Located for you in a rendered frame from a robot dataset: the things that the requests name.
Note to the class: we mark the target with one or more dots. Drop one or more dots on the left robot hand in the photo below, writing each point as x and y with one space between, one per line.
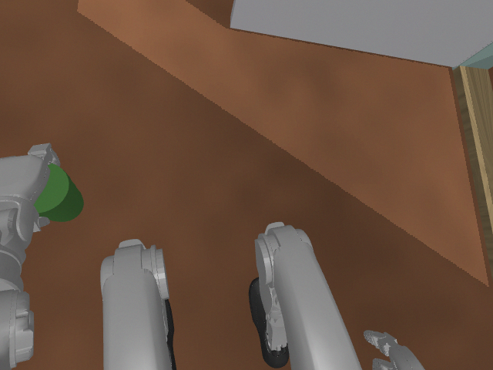
26 176

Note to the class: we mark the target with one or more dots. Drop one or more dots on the cup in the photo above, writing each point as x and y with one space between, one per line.
60 200

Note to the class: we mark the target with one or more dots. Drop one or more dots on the right robot hand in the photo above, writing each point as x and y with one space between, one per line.
401 357

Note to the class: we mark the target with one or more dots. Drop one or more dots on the left robot arm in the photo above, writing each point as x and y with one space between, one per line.
17 218

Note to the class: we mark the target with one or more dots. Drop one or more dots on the right robot foot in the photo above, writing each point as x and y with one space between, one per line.
275 359

